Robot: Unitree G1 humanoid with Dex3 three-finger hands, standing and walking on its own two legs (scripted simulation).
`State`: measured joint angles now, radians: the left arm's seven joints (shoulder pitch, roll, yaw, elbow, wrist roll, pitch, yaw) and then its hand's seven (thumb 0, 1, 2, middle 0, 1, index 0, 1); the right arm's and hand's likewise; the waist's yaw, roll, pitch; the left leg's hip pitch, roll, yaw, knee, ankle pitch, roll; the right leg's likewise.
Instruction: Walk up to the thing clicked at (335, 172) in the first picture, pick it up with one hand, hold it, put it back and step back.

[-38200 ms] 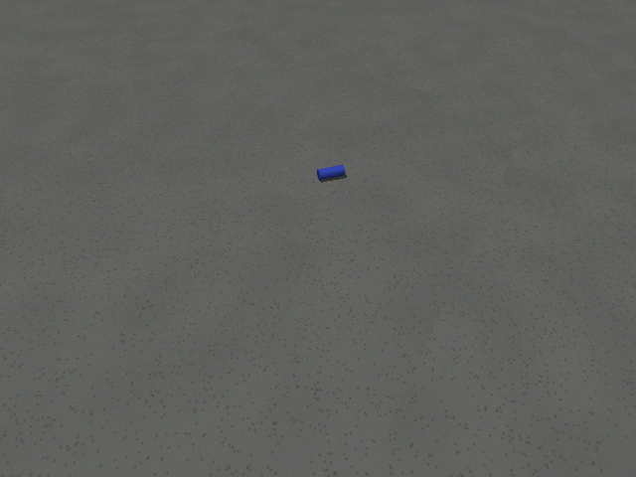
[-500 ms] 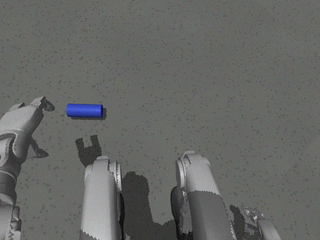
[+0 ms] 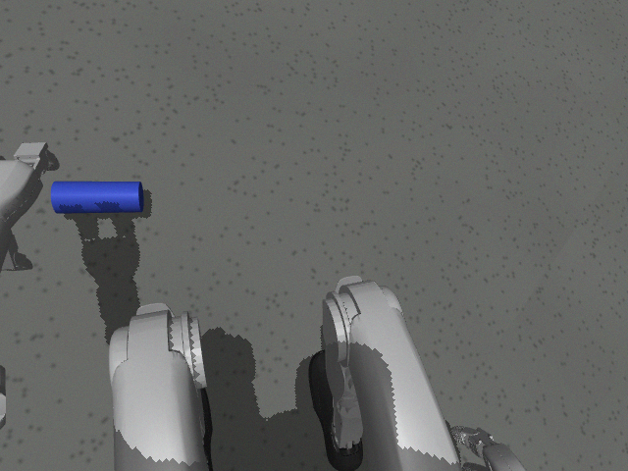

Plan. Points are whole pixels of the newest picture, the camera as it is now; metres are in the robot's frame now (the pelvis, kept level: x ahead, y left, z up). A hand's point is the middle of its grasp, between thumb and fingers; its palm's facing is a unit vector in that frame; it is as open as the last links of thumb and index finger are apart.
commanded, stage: rise first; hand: left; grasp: from above
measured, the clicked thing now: (100, 197) +0.53 +0.27 -0.33
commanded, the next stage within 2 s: none
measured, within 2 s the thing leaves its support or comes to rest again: neither
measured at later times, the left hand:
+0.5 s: hand (32, 208) +0.47 +0.31 -0.19, palm faces -0.45 -0.02 -0.89, open 14.1 cm
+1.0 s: hand (43, 203) +0.48 +0.31 -0.21, palm faces -0.46 -0.03 -0.89, open 14.2 cm
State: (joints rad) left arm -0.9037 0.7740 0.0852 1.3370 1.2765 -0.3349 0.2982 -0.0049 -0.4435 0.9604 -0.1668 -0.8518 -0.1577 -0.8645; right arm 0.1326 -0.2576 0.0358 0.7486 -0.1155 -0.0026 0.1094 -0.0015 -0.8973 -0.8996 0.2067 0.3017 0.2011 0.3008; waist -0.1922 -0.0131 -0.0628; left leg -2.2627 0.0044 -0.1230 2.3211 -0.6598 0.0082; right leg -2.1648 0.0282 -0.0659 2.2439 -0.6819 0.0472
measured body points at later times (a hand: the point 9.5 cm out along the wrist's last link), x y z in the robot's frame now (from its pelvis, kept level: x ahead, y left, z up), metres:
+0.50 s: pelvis +0.00 +0.00 -0.03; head +0.25 +0.08 +0.34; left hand +0.49 +0.31 -0.14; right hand +0.05 -0.28 -0.12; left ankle +0.08 +0.12 -0.32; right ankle +0.10 -0.13 -0.32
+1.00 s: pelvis +0.01 +0.00 -0.03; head +0.26 +0.08 +0.33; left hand +0.50 +0.31 -0.15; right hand +0.05 -0.27 -0.12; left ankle +0.08 +0.12 -0.32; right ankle +0.10 -0.13 -0.32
